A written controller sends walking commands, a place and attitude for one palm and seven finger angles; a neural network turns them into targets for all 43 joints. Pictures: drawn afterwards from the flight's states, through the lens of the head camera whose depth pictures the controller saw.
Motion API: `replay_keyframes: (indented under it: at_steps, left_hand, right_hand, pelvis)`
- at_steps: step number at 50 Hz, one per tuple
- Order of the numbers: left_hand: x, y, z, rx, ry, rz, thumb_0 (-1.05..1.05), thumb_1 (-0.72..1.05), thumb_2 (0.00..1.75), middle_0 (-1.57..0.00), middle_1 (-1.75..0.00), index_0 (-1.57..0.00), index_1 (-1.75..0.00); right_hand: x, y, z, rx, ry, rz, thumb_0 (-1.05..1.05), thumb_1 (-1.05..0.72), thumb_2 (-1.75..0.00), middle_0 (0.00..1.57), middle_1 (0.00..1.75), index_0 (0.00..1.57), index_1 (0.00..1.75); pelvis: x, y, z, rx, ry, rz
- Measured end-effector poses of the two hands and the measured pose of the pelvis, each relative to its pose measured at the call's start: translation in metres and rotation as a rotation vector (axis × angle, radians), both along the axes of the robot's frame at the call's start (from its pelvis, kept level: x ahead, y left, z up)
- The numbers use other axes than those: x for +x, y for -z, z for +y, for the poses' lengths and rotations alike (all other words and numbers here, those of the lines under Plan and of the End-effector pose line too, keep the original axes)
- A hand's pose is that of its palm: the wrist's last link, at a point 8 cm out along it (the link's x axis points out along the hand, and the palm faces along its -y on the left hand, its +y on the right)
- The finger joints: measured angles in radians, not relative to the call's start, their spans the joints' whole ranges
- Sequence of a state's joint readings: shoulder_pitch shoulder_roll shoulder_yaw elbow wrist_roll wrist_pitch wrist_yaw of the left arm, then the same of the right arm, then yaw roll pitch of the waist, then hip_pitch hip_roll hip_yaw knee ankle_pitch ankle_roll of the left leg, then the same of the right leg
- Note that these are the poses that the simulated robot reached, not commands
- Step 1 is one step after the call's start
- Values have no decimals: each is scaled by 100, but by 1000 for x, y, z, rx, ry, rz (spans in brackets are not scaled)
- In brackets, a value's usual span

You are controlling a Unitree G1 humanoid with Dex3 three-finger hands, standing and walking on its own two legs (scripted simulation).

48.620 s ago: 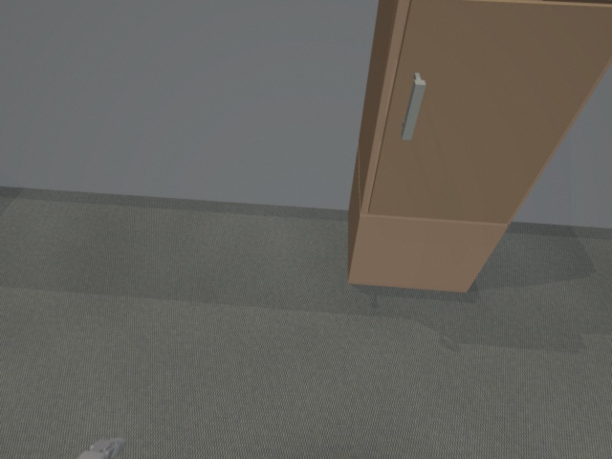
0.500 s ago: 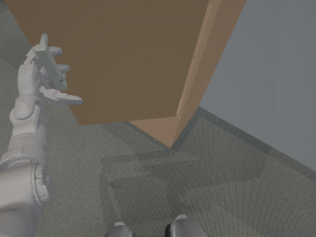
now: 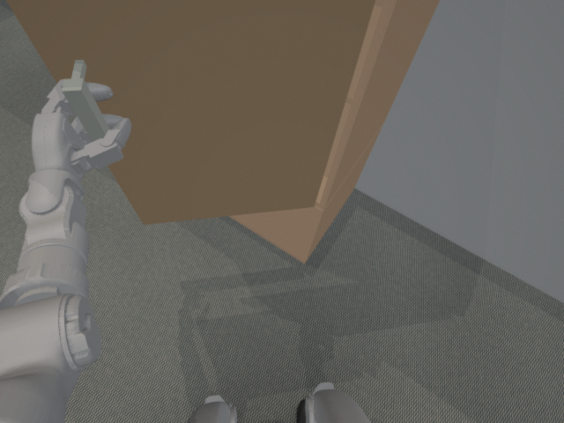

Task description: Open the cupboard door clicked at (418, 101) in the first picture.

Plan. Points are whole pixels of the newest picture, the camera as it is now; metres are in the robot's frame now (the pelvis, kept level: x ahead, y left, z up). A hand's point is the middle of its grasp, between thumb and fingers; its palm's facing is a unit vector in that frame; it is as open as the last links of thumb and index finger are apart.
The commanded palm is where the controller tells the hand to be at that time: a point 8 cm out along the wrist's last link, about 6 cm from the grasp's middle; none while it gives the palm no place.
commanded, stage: close the thumb around the handle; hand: left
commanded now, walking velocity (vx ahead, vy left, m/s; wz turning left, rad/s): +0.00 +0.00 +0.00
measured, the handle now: (97, 114) +0.53 +0.24 +0.09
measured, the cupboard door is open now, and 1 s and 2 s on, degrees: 42 73 81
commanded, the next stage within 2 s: pull the door open along its arc in 0.18 s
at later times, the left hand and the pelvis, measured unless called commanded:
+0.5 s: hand (111, 147) +0.47 +0.21 +0.09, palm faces +0.10 -1.00 +0.00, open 5.7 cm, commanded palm +0.42 +0.25 +0.09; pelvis +0.00 +0.00 +0.00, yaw +0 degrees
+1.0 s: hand (171, 263) +0.30 +0.11 +0.09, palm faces +0.27 -0.96 +0.08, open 6.3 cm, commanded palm +0.24 +0.19 +0.09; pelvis +0.01 -0.02 +0.02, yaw +1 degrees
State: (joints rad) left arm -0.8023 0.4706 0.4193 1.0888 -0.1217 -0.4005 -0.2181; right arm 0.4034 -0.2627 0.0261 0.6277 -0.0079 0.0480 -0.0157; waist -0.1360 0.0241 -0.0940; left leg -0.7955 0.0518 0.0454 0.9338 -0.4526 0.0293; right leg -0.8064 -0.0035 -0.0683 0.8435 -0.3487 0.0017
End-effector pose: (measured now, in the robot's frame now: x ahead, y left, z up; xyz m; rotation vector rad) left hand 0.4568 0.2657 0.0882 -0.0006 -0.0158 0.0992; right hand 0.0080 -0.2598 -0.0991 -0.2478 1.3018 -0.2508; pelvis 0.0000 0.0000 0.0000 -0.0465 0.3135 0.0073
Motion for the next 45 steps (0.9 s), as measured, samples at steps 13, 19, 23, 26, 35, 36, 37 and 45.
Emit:
replay_keyframes:
  at_steps: [13, 19, 23, 26, 35, 36, 37, 45]
  left_hand:
    - [0, 1, -1, -5, 2, 27, 0, 73, 82, -37, -134, -38, -135]
    - [-1, 1, -2, -6, -1, 24, 0, 73, 82, -36, -135, -37, -135]
    - [-7, 1, -3, -4, -1, 19, 0, 74, 80, -36, -135, -36, -135]
    - [-16, 1, -5, -3, 2, 15, 0, 74, 78, -36, -135, -36, -135]
    - [-69, 3, -20, -6, 40, -4, 0, 72, 73, -36, -135, -34, -134]
    - [-78, 3, -23, -6, 46, -7, 0, 71, 73, -36, -135, -34, -134]
    - [-87, 3, -27, -11, 49, -9, 0, 71, 72, -36, -135, -34, -133]
    - [-161, 3, -76, -85, -83, -8, 1, 67, 70, -36, -133, -35, -131]
  right_hand:
    - [4, 0, -3, -4, -10, -13, 1, -91, -90, 21, 30, 20, 30]
    - [4, 0, -5, -6, -11, -15, 1, -91, -90, 21, 30, 20, 30]
    - [6, -1, -6, 1, -1, -26, 1, -91, -90, 21, 30, 20, 30]
    - [11, -2, -5, 12, 6, -42, 1, -91, -90, 21, 30, 20, 30]
    - [55, -11, 3, 60, -8, -183, 1, -91, -90, 21, 30, 20, 30]
    - [63, -13, 4, 66, -15, -209, 1, -91, -90, 21, 30, 20, 30]
    - [72, -15, 5, 72, -23, -236, 1, -91, -90, 21, 30, 20, 30]
    - [150, -33, 24, 133, -140, -456, 1, -91, -90, 20, 30, 20, 30]
  pelvis:
    - [-3, 0, -2, 2, -5, -5]
    - [-4, 0, -4, 4, -3, -2]
    - [-1, -1, -4, 5, 5, -5]
    - [2, -4, -4, 7, 11, -14]
    - [13, -14, -3, 15, 20, -66]
    - [14, -15, -3, 16, 21, -73]
    - [15, -16, -3, 17, 22, -80]
    - [16, -20, -7, 33, 13, -141]
